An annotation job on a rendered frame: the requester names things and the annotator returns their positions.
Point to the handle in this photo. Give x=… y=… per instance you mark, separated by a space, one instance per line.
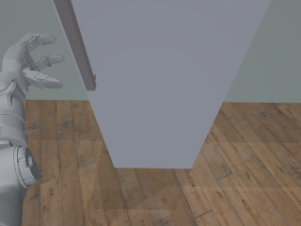
x=68 y=19

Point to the robot left hand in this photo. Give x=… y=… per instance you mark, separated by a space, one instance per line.
x=18 y=60

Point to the robot left upper arm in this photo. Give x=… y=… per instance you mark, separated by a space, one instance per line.
x=18 y=171

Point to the left robot forearm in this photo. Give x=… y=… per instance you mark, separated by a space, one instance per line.
x=12 y=120

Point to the fridge door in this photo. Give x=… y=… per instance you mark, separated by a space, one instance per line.
x=163 y=69

